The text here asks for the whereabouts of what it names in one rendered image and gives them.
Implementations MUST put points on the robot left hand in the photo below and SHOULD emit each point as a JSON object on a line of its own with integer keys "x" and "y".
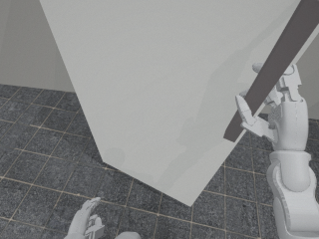
{"x": 83, "y": 223}

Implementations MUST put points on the robot right hand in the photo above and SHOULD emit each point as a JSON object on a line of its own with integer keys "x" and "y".
{"x": 289, "y": 113}

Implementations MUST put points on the handle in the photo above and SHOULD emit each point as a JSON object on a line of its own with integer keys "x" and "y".
{"x": 302, "y": 23}

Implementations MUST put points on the fridge door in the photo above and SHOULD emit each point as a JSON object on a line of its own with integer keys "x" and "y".
{"x": 157, "y": 79}

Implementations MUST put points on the robot right forearm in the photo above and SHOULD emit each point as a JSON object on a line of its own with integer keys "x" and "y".
{"x": 293, "y": 184}

